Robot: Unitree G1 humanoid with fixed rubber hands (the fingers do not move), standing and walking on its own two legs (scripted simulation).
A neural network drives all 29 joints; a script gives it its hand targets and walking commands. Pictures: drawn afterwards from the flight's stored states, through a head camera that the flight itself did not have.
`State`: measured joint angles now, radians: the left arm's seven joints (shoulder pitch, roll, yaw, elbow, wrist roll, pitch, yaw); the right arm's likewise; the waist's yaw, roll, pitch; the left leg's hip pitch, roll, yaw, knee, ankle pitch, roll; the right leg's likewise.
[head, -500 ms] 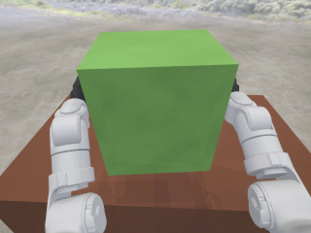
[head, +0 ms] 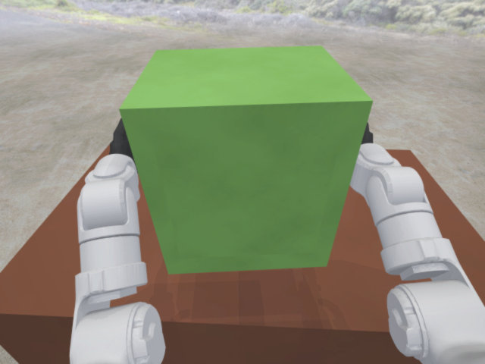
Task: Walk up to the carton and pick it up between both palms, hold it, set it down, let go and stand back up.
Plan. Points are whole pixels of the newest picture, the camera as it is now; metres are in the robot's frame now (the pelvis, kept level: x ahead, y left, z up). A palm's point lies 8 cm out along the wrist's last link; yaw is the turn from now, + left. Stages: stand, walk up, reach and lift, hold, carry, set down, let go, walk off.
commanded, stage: hold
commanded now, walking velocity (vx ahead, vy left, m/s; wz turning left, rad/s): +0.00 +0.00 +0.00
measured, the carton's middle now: (244, 161) +0.39 +0.00 +0.22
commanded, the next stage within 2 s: none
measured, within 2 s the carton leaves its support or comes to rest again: neither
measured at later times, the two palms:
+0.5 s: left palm (125, 162) +0.36 +0.18 +0.24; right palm (359, 154) +0.37 -0.18 +0.24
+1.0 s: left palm (125, 162) +0.36 +0.18 +0.24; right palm (359, 153) +0.37 -0.18 +0.24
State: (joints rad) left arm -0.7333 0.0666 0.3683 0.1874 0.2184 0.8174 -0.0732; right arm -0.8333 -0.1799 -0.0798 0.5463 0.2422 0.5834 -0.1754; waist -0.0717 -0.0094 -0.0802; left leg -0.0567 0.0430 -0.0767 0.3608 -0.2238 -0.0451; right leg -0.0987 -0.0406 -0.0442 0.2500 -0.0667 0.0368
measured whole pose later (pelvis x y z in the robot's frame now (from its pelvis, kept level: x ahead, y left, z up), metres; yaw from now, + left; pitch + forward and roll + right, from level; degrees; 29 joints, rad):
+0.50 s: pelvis +0.00 +0.00 +0.00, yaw +0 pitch -5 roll -1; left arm -0.72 0.06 0.37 0.16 0.22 0.82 -0.07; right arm -0.81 -0.18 -0.08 0.52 0.24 0.59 -0.17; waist -0.07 -0.01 -0.08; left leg -0.05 0.04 -0.07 0.36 -0.22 -0.04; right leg -0.09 -0.04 -0.04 0.25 -0.07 0.04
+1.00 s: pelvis +0.00 +0.00 +0.00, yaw +0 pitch -5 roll -1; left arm -0.75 0.07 0.37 0.21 0.22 0.81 -0.07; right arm -0.84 -0.17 -0.09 0.56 0.22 0.58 -0.17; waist -0.07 -0.01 -0.08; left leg -0.06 0.04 -0.08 0.36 -0.22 -0.05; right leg -0.11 -0.04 -0.04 0.25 -0.06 0.03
